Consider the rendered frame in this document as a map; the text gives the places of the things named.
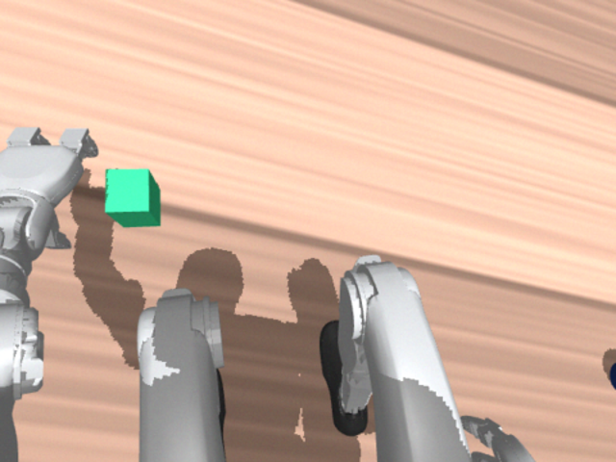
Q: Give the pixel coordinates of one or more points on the right robot hand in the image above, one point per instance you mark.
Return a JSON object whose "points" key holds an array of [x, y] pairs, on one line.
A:
{"points": [[506, 448]]}

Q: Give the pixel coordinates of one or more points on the left robot arm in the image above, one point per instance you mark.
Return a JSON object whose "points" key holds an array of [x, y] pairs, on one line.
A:
{"points": [[25, 223]]}

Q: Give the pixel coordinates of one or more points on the right robot foot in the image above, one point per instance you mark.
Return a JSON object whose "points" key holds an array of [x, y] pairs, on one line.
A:
{"points": [[331, 363]]}

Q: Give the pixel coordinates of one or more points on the left robot hand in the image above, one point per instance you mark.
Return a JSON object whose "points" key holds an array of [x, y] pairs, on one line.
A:
{"points": [[30, 163]]}

